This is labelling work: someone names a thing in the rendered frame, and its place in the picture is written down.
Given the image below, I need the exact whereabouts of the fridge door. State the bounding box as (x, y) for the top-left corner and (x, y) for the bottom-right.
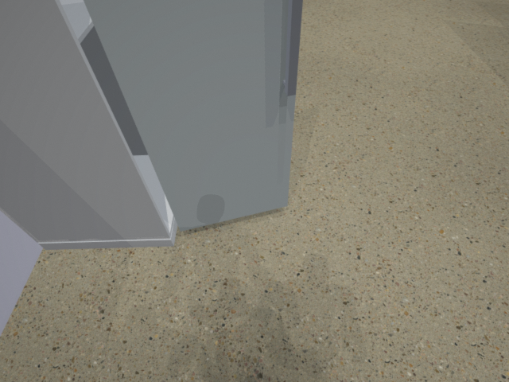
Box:
(84, 0), (296, 232)

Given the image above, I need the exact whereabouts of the handle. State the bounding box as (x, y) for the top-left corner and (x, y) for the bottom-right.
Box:
(283, 0), (303, 96)

